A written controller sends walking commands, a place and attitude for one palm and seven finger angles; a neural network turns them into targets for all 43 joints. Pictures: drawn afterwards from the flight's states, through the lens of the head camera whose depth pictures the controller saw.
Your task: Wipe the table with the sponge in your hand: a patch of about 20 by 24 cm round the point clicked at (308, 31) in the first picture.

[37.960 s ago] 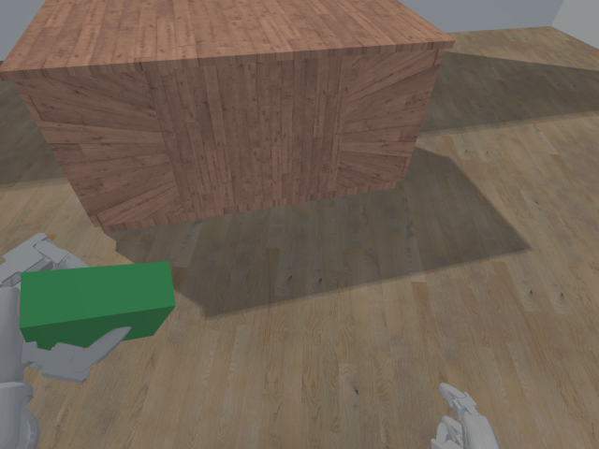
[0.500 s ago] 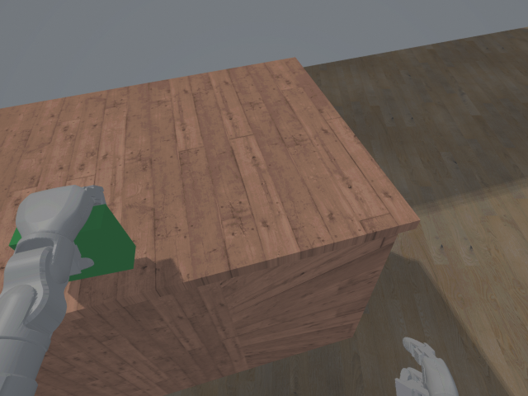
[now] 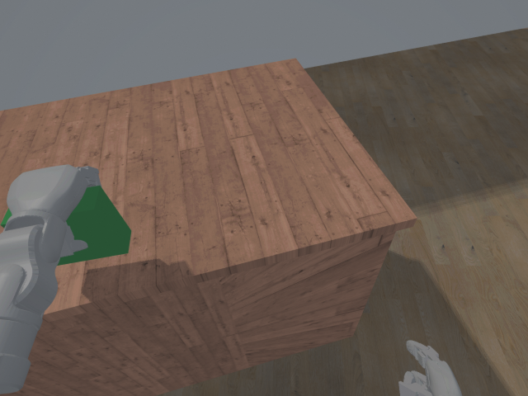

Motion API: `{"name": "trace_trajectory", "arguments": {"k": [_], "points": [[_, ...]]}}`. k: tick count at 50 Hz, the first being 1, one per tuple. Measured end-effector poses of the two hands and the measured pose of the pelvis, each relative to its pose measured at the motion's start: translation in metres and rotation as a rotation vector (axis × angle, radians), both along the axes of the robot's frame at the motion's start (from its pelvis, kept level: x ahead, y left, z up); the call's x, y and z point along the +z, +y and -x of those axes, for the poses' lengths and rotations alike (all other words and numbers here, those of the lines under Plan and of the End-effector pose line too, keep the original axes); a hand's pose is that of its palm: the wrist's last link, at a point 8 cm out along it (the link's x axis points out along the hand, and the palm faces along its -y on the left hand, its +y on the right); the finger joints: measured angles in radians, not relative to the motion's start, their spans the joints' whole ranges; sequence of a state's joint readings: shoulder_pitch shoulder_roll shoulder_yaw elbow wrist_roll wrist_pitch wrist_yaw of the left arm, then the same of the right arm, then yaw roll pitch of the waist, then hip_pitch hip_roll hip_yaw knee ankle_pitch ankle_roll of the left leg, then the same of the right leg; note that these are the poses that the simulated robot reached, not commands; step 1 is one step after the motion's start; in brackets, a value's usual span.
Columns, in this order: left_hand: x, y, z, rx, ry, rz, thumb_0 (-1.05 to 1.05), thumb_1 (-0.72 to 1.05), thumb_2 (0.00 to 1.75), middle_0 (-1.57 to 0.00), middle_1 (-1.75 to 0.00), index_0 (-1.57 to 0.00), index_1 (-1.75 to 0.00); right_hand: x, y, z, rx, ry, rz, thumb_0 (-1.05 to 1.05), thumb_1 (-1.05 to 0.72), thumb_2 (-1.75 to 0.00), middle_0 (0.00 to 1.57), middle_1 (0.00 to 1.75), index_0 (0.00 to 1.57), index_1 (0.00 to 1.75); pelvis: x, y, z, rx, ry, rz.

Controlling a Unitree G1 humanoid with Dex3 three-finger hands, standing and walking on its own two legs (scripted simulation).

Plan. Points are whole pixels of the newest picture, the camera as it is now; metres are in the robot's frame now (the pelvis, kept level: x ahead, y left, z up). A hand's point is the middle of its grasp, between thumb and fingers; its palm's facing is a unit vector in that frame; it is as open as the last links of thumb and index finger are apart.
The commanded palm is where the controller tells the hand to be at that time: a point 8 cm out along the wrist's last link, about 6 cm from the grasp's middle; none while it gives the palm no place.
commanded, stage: lift the sponge slowly off the table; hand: left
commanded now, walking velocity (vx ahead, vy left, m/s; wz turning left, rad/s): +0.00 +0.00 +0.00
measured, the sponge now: (80, 235) +0.30 +0.34 +0.08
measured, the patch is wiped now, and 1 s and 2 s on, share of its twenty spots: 1.00 1.00 1.00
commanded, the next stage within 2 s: bring the sponge back beside the body in 0.84 s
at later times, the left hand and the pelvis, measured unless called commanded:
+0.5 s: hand (51, 198) +0.31 +0.35 +0.16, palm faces +0.02 +0.01 -1.00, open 8.9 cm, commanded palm +0.28 +0.35 +0.23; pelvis +0.00 +0.00 +0.00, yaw +0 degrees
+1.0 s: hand (52, 189) +0.32 +0.35 +0.17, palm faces +0.00 +0.00 -1.00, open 8.9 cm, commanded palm +0.28 +0.34 +0.24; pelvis +0.00 +0.01 +0.00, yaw +0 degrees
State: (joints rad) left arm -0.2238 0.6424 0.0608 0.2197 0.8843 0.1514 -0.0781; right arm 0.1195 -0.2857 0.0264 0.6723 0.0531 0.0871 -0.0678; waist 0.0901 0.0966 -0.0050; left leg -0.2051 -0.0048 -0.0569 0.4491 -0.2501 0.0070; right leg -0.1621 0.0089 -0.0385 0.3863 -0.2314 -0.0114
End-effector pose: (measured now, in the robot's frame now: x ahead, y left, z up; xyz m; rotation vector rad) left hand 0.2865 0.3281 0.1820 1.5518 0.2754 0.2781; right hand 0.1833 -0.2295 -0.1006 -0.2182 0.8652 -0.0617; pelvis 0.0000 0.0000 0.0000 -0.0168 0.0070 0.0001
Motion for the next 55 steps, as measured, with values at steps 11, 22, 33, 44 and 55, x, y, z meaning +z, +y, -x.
{"name": "trace_trajectory", "arguments": {"k": [11,22,33,44,55], "points": [[0.016,0.009,0.000,0.051,0.009,0.002,-0.01,-0.45,1.11,-0.84,-1.43,-0.87,-1.47,0.001,-0.001,-0.003,-0.002,-0.011,-0.017,0.01,-0.90,-0.90,0.20,0.30,0.20,0.29,0.000,0.000,-0.002,-0.003,-0.003,-0.001],[0.023,0.014,-0.003,0.019,0.011,-0.004,-0.01,-0.45,1.11,-0.84,-1.43,-0.87,-1.47,0.005,0.003,-0.007,0.017,-0.017,0.007,0.01,-0.90,-0.90,0.20,0.30,0.20,0.29,0.001,0.002,-0.001,0.005,-0.005,0.001],[0.044,0.017,0.000,0.032,-0.037,-0.003,-0.01,-0.44,1.11,-0.84,-1.43,-0.87,-1.47,0.006,0.014,-0.010,0.028,-0.029,-0.021,0.01,-0.90,-0.90,0.20,0.30,0.20,0.29,0.001,0.009,-0.001,0.001,-0.006,0.002],[0.043,0.020,-0.006,0.045,0.002,0.001,-0.01,-0.44,1.11,-0.84,-1.43,-0.87,-1.47,0.008,0.027,-0.012,0.062,-0.040,-0.028,0.01,-0.90,-0.90,0.20,0.30,0.20,0.29,0.002,0.011,0.005,0.008,-0.005,0.001],[0.042,-0.004,-0.002,-0.051,-0.031,0.005,-0.01,-0.44,1.11,-0.84,-1.43,-0.86,-1.47,0.007,0.022,-0.006,0.042,-0.039,-0.037,0.01,-0.90,-0.90,0.20,0.30,0.20,0.29,0.002,0.012,0.002,-0.007,-0.005,0.000]]}}
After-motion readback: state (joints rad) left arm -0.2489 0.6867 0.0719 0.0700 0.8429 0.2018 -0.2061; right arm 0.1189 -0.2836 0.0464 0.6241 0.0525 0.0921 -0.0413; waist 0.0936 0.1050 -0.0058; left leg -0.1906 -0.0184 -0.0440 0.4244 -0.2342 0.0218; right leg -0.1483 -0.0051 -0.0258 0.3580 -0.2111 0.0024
